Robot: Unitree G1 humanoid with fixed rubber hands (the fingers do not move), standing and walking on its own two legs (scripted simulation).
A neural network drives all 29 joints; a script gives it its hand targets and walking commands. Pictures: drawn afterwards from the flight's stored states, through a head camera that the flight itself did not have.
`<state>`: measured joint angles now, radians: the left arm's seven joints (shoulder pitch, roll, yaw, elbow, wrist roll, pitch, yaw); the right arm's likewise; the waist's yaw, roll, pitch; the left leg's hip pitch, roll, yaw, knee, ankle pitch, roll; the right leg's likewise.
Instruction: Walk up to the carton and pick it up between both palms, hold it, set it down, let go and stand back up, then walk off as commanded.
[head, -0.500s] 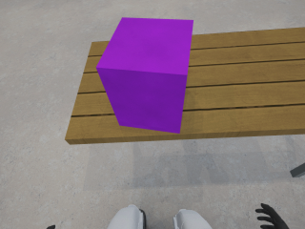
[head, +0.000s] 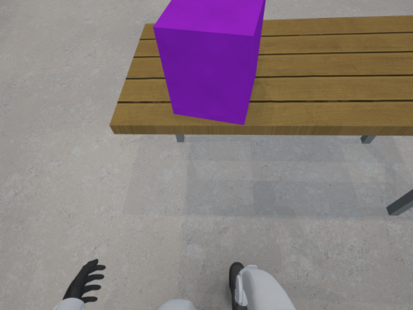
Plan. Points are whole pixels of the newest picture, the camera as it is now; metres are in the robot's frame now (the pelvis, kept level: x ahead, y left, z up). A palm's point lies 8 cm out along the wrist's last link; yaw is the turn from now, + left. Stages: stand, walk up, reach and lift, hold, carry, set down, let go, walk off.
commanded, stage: walk off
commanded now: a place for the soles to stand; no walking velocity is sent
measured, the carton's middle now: (215, 56) +0.66 -0.02 +0.08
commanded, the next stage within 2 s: none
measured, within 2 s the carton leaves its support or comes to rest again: neither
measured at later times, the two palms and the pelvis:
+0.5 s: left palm out of the picture -0.11 +0.35 -0.10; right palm out of the picture +0.01 -0.27 -0.10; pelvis -0.11 +0.04 -0.02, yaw -2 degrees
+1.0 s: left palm out of the picture +0.07 +0.37 -0.07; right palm out of the picture -0.09 -0.26 -0.10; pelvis -0.07 +0.06 +0.00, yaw -8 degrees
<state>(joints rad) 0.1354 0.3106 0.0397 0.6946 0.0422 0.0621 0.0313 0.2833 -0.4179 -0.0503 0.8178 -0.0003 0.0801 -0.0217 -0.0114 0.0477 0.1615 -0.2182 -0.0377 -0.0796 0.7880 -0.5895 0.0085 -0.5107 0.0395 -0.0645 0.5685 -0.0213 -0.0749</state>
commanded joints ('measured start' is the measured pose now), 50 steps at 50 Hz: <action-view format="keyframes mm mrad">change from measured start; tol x32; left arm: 1 87 209 86 -52 -23 13 9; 50 124 332 71 -92 -15 -102 -4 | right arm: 1 258 -209 -68 -21 -41 -23 23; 8 -405 -158 -68 -229 -65 -65 4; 28 288 -391 -144 -190 -41 -81 49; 40 -182 -212 -56 -226 -57 -91 -3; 50 25 -191 -61 -152 6 -87 7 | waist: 1 -58 90 -225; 24 -71 -327 215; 28 -136 210 -11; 50 12 -163 -64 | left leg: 1 105 137 -149 -580 -175 121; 2 -283 415 -624 -682 -434 244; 4 -684 372 -506 -673 -329 243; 12 -200 163 -72 -425 -182 138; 18 -570 117 -100 344 51 32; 27 230 146 -197 -248 -48 17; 30 10 465 -867 -700 -509 195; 41 -542 270 -191 -650 -230 -26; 46 -426 -11 16 264 27 -57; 50 -264 71 -65 311 19 -14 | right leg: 1 -10 -10 123 48 -718 167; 3 148 2 270 626 -528 100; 7 269 48 206 811 -390 104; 14 372 -52 191 -238 -655 58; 18 321 -482 812 -259 -450 -228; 23 -37 -350 545 -219 -790 -163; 31 -190 22 245 769 -639 13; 43 633 -87 125 83 -335 -1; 46 408 -374 635 -328 -524 -116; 50 225 -414 566 -234 -334 -203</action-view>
